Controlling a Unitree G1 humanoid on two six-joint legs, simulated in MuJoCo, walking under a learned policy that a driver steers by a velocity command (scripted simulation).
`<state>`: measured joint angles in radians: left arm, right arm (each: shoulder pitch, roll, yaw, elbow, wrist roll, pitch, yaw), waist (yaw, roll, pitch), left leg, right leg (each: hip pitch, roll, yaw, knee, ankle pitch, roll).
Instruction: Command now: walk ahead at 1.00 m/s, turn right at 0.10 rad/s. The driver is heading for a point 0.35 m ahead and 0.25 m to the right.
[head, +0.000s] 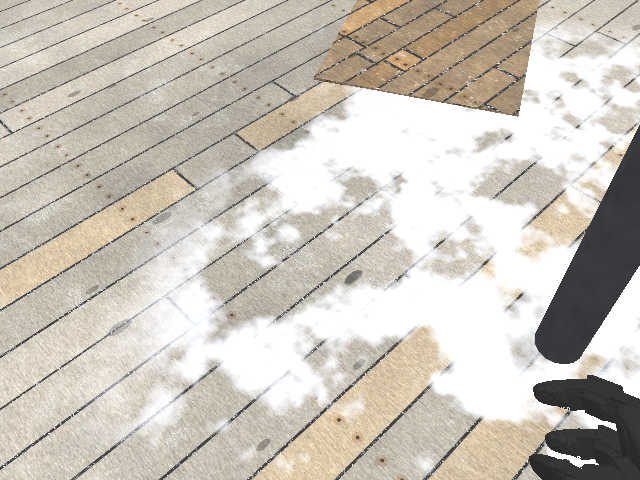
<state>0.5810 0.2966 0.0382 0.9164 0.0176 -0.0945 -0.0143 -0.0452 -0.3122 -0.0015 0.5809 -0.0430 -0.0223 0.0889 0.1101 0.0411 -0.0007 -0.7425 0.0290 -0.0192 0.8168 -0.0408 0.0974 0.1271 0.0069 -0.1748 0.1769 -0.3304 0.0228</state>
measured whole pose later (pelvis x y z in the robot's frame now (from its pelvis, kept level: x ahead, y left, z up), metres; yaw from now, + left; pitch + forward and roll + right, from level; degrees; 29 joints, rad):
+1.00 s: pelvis +0.54 -0.02 +0.00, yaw -23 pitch -1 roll -1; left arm 0.23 0.26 0.06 0.83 0.02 0.07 0.00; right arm 0.23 -0.22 -0.01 0.82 -0.04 0.04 -0.03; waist 0.01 -0.04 0.01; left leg -0.29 -0.01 0.01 0.54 -0.24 0.04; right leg -0.48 0.13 0.10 0.76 -0.34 -0.02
